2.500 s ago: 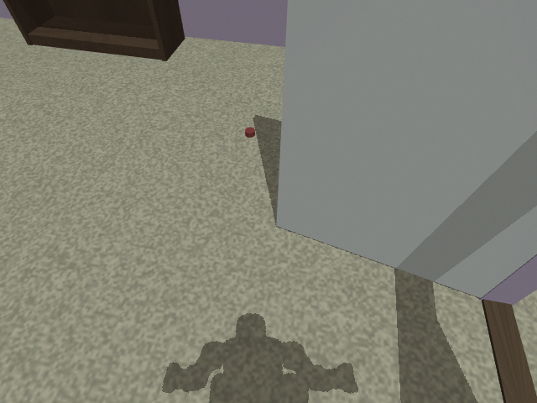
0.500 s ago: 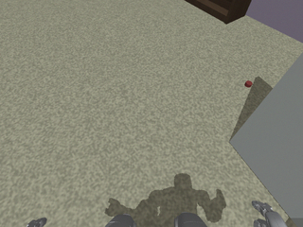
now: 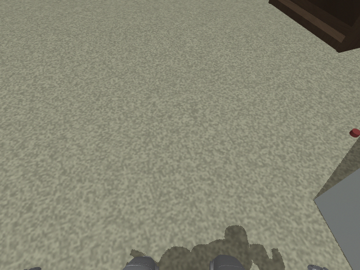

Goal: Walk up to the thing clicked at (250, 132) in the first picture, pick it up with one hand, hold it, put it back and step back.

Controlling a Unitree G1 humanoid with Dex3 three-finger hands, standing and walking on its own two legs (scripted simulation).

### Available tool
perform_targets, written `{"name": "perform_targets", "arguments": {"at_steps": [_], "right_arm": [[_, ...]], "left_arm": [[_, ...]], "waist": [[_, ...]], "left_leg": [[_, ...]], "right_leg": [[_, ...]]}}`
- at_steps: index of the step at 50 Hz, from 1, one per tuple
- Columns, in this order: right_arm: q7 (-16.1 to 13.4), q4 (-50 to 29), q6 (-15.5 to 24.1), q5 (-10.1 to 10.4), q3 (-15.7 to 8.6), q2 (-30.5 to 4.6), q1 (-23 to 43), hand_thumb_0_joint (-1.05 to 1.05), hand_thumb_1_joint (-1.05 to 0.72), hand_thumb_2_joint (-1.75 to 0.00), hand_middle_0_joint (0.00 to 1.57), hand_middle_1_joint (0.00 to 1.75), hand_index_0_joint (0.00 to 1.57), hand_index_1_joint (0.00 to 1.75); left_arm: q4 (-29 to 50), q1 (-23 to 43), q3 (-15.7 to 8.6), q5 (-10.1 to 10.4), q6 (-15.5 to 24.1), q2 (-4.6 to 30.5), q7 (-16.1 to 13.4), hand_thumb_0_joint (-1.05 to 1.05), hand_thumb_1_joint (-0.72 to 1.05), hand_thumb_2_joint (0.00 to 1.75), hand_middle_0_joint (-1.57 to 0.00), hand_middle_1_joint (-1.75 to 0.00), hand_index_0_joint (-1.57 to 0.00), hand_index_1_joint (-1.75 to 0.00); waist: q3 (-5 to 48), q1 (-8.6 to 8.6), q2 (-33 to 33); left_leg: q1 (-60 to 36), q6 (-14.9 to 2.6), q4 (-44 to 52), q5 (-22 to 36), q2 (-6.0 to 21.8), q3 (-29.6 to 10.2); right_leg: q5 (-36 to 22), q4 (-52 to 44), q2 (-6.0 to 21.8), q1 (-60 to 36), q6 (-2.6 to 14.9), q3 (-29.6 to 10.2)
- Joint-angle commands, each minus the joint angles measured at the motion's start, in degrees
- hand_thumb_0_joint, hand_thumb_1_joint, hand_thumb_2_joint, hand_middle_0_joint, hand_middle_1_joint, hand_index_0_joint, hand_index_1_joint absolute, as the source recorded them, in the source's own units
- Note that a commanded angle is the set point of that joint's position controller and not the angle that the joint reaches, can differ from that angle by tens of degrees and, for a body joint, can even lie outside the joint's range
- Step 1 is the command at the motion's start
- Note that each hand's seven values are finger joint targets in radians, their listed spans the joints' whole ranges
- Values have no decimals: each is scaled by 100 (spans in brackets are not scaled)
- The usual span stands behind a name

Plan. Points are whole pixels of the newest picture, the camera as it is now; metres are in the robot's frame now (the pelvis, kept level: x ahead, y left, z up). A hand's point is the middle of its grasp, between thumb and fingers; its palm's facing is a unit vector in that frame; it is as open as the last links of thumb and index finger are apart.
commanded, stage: walk up
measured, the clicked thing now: (355, 133) +1.04 -1.24 -0.73
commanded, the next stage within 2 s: stand in 0.84 s
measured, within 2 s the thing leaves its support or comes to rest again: neither
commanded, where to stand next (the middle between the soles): +0.06 +0.00 m, yaw +5 degrees
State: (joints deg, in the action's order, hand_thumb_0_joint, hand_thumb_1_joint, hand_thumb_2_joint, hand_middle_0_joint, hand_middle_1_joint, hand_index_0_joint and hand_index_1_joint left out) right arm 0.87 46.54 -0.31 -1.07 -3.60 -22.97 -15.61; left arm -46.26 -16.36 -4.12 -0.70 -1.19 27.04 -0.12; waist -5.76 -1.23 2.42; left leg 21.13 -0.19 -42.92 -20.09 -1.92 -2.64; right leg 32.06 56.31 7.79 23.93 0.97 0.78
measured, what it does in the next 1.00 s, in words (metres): stands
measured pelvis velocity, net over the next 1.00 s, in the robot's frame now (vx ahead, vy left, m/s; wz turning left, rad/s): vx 0.01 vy -0.01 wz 0.12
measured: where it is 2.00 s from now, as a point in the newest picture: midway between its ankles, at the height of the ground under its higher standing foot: outside the picture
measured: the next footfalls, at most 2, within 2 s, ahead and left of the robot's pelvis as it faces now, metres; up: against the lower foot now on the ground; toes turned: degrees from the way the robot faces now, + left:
none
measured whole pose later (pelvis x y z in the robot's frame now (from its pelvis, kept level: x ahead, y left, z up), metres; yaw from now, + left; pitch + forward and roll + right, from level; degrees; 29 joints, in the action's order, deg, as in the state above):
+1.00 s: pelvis +0.01 -0.01 +0.03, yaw +7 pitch -3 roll -1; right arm 0.1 63.5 0.7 -0.1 0.2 -19.7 -4.9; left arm -64.6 -5.2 -0.8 0.1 0.3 21.2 1.1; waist -4.4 -1.1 0.9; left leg 11.2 1.2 -24.1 -10.3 -1.4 -7.7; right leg 11.5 22.5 2.4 8.4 -1.2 3.9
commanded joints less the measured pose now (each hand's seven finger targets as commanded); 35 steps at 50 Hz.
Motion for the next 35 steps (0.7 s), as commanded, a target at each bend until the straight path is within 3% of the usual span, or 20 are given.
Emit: {"name": "perform_targets", "arguments": {"at_steps": [1, 3, 5, 6, 7, 8, 9, 10, 11, 12, 13, 14, 15, 16, 18, 20, 21, 24, 27, 35], "right_arm": [[-226, -415, 315, 29, -334, -1613, 137, 0, -90, -90, 20, 30, 20, 30], [-209, -421, 300, 16, -269, -1498, 267, 0, -90, -90, 20, 30, 20, 30], [-217, -415, 239, 80, -215, -1419, 357, 0, -90, -90, 20, 30, 20, 30], [-224, -419, 222, 135, -138, -1203, 343, 0, -90, -90, 20, 30, 20, 30], [-232, -453, 218, 194, -100, -980, 389, 0, -90, -90, 20, 30, 20, 30], [-279, -322, 192, 184, -164, -1056, 248, 0, -90, -90, 20, 30, 20, 30], [-282, -114, 194, 149, -206, -1167, -6, 0, -90, -90, 20, 30, 20, 30], [-263, 23, 224, 144, -217, -1181, -191, 0, -90, -90, 20, 30, 20, 30], [-246, 134, 275, 145, -200, -1158, -231, 0, -90, -90, 20, 30, 20, 30], [-243, 163, 338, 98, -212, -1183, -193, 0, -90, -90, 20, 30, 20, 30], [-239, 85, 394, 51, -229, -1358, 105, 0, -90, -90, 20, 30, 20, 30], [-231, 47, 410, 57, -248, -1651, 169, 0, -90, -90, 20, 30, 20, 30], [-223, 77, 419, 61, -231, -1683, 326, 0, -90, -90, 20, 30, 20, 30], [-228, 83, 408, 57, -162, -1557, 572, 0, -90, -90, 20, 30, 20, 30], [-245, 104, 381, 110, -33, -1233, 917, 0, -90, -90, 20, 30, 20, 30], [-239, 302, 341, 130, 6, -1067, 659, 0, -90, -90, 20, 30, 20, 30], [-240, 427, 333, 117, 20, -1046, 507, 0, -90, -90, 20, 30, 20, 30], [-213, 531, 335, 113, 23, -1114, 788, 0, -90, -90, 20, 30, 20, 30], [-200, 663, 333, 118, 70, -1090, 824, 0, -90, -90, 20, 30, 20, 30], [-170, 987, 324, 82, 129, -1130, 1059, 0, -90, -90, 20, 30, 20, 30]], "left_arm": [[210, -318, -263, 53, 260, 889, -51, 0, 90, 90, -20, -30, -20, -30], [117, -343, -267, 21, 260, 767, -21, 0, 90, 90, -20, -30, -20, -30], [16, -348, -264, -27, 295, 720, -36, 0, 90, 90, -20, -30, -20, -30], [30, -302, -295, -80, 328, 865, -59, 0, 90, 90, -20, -30, -20, -30], [102, -137, -324, -112, 344, 1228, -61, 0, 90, 90, -20, -30, -20, -30], [160, 261, -341, -88, 316, 1440, -15, 0, 90, 90, -20, -30, -20, -30], [255, 667, -313, -84, 313, 1341, 13, 0, 90, 90, -20, -30, -20, -30], [243, 899, -251, -56, 294, 1183, 23, 0, 90, 90, -20, -30, -20, -30], [199, 913, -174, -55, 260, 1024, 20, 0, 90, 90, -20, -30, -20, -30], [111, 820, -106, -27, 242, 835, 19, 0, 90, 90, -20, -30, -20, -30], [23, 704, -56, 17, 206, 636, 27, 0, 90, 90, -20, -30, -20, -30], [-100, 566, -125, 21, 156, 761, 20, 0, 90, 90, -20, -30, -20, -30], [-160, 492, -136, 24, 179, 766, 19, 0, 90, 90, -20, -30, -20, -30], [-213, 459, -112, 23, 217, 657, 27, 0, 90, 90, -20, -30, -20, -30], [-365, 421, -82, 26, 280, 669, 17, 0, 90, 90, -20, -30, -20, -30], [-370, 767, -98, 22, 295, 907, 31, 0, 90, 90, -20, -30, -20, -30], [-347, 972, -75, 43, 278, 856, 37, 0, 90, 90, -20, -30, -20, -30], [-496, 1115, -1, 22, 249, 752, 35, 0, 90, 90, -20, -30, -20, -30], [-614, 1201, 8, 19, 254, 745, 47, 0, 90, 90, -20, -30, -20, -30], [-896, 1513, 15, 47, 209, 671, 79, 0, 90, 90, -20, -30, -20, -30]], "waist": [[487, -24, -1366], [641, -39, -1343], [695, -171, -1105], [762, -217, -819], [766, -174, 38], [694, -22, 581], [492, 200, 528], [363, 343, 345], [323, 353, 243], [404, 274, -36], [461, 104, -530], [505, 25, -562], [583, -41, -570], [599, -120, -581], [679, -187, -655], [742, 60, -368], [783, 136, -349], [725, 68, -187], [811, 80, -18], [562, 48, -209]], "left_leg": [[-272, -1212, 1406, 1707, 1361, -1970], [-84, -1161, 1209, 2008, 1214, -1747], [332, -922, 692, 2012, 949, -1374], [475, -664, 379, 1831, 773, -1278], [580, -343, -268, 989, 169, -777], [198, -204, -791, -664, -206, -179], [-109, -143, -896, -1141, -51, -45], [-251, -193, -339, -993, 0, -10], [-548, -279, 401, -142, 11, -140], [-799, -427, 981, 626, 412, -912], [-677, -789, 1485, 757, 1079, -2253], [-227, -1274, 1614, 599, 1479, -2834], [-109, -1363, 1573, 878, 1500, -2749], [-97, -1209, 1405, 1246, 1323, -2372], [125, -589, 956, 1632, 771, -1379], [-306, -277, 667, 1175, 224, -816], [-490, -257, 788, 1045, 246, -844], [-440, -381, 1078, 1129, 416, -1079], [-467, -351, 1184, 1220, 408, -999], [-293, -264, 1925, 728, 501, -1190]], "right_leg": [[-348, -404, -117, 132, 80, -167], [-342, -982, -366, -466, 75, 76], [-1281, -2169, -590, -1308, 177, 240], [-1681, -2510, -354, -1550, 326, -160], [-1676, -3029, 474, -1245, 678, -1293], [-1365, -3311, 1245, -612, 1295, -2048], [-1579, -3251, 1512, -259, 1459, -2144], [-1686, -3042, 1231, -179, 1243, -1605], [-2027, -2685, 780, -78, 869, -1046], [-2334, -1973, 343, 77, 537, -591], [-1847, -1266, -298, 191, 149, -75], [-548, -1159, -517, -174, 101, -115], [-232, -1328, -523, -471, 123, -208], [-570, -1710, -473, -667, 145, -222], [-2003, -2397, -144, -1217, 323, -451], [-2278, -2746, 314, -916, 649, -942], [-2176, -2770, 372, -855, 644, -947], [-1819, -2869, 77, -972, 395, -533], [-1831, -3049, 138, -1234, 368, -536], [-1005, -3487, 57, -1452, 210, -351]]}}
